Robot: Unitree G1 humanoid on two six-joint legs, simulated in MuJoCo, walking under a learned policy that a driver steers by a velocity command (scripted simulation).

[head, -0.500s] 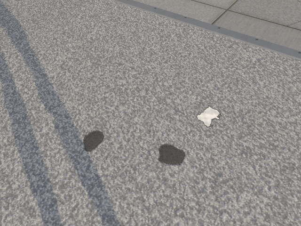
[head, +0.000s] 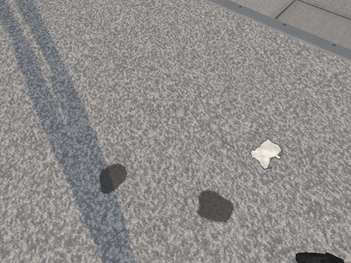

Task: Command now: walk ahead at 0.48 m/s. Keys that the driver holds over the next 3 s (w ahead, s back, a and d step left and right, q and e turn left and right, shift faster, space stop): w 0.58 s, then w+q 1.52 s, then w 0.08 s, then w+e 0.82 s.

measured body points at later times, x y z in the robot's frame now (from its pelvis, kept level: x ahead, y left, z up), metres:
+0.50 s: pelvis +0.29 -0.04 +0.01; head +0.33 -0.05 +0.46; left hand +0.50 +0.19 -0.09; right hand +0.23 -0.30 -0.14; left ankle +0.12 +0.09 -0.71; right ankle +0.43 -0.14 -0.72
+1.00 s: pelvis +0.57 -0.03 +0.01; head +0.60 -0.01 +0.46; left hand +0.52 +0.24 -0.13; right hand +0.79 -0.23 -0.10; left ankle +0.72 +0.12 -0.69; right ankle +0.43 -0.15 -0.71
